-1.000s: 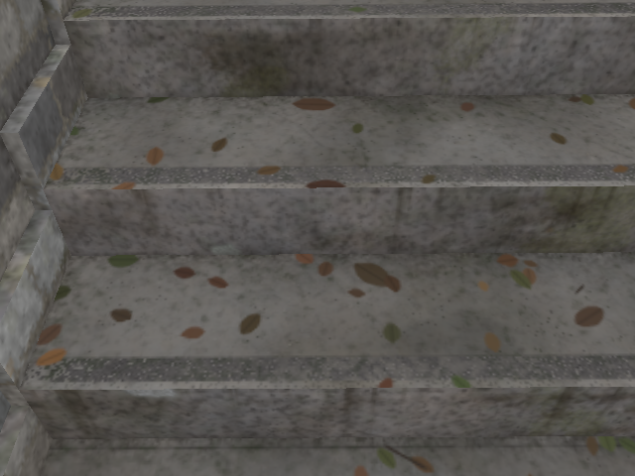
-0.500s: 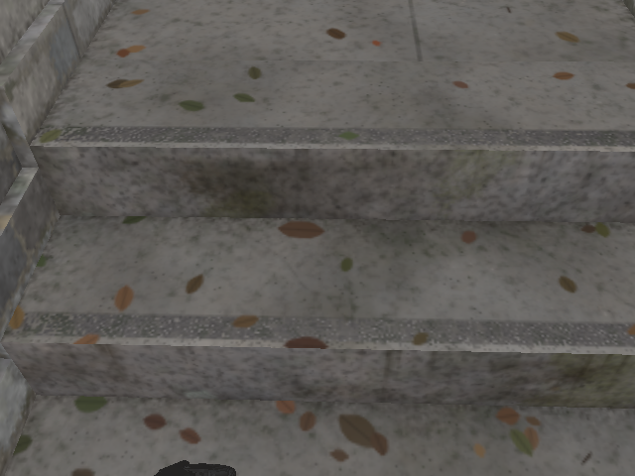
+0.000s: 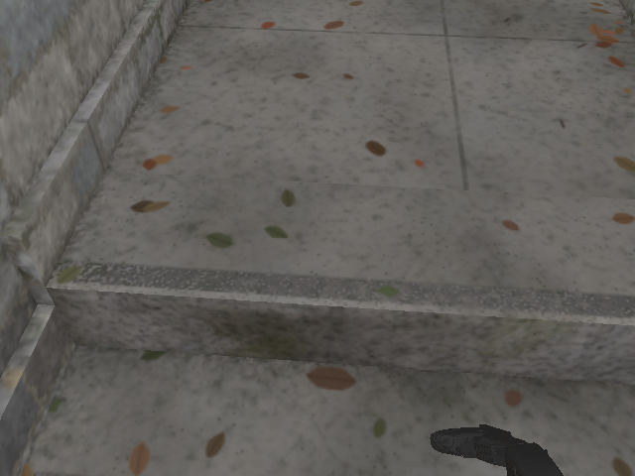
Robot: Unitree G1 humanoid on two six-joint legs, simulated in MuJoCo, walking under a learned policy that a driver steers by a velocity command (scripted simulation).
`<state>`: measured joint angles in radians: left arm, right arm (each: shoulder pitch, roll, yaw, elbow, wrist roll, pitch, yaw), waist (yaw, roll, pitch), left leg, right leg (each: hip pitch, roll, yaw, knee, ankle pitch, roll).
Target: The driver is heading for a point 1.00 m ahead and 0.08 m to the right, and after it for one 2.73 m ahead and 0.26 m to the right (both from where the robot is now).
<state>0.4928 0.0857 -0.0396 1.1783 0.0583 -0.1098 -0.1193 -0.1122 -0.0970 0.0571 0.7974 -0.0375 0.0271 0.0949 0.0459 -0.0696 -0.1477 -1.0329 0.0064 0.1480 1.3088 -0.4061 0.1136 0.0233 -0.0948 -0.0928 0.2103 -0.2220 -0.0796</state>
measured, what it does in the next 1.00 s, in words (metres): climbs: right foot 0.17 m higher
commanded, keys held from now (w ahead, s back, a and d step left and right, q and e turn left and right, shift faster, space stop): w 1.00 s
